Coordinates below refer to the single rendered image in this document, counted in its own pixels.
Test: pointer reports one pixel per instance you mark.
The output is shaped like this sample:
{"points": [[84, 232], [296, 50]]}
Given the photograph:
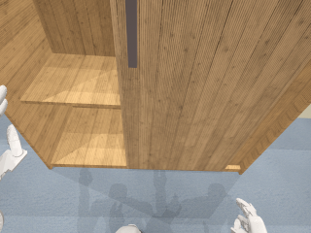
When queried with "handle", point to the handle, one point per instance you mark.
{"points": [[131, 32]]}

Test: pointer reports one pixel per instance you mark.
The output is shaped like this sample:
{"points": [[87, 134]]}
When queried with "left robot hand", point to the left robot hand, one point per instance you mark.
{"points": [[10, 159]]}

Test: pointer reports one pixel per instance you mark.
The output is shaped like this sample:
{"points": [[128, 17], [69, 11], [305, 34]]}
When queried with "wardrobe door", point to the wardrobe door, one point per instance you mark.
{"points": [[208, 72], [292, 93]]}

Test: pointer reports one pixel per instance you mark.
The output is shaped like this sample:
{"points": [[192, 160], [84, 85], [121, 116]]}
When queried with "right robot hand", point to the right robot hand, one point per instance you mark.
{"points": [[252, 223]]}

